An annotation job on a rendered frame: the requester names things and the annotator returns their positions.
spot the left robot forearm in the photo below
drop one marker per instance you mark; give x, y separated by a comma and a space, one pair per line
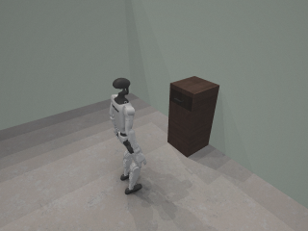
113, 122

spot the humanoid robot torso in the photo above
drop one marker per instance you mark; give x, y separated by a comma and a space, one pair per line
119, 116

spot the robot left upper arm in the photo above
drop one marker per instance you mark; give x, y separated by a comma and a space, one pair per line
111, 112

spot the right robot forearm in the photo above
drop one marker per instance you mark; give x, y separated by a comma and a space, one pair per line
133, 142

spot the robot right thigh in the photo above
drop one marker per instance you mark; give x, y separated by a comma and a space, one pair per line
131, 151

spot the handle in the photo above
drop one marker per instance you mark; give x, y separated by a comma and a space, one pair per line
177, 100

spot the robot right hand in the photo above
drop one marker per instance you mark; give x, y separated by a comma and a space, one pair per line
140, 158

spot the cabinet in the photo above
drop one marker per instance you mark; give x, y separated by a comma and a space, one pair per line
188, 131

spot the robot left hand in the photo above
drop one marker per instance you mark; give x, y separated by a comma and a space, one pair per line
116, 131

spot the drawer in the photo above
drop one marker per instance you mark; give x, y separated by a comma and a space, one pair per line
187, 104

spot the robot right upper arm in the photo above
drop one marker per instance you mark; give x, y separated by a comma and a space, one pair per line
129, 113

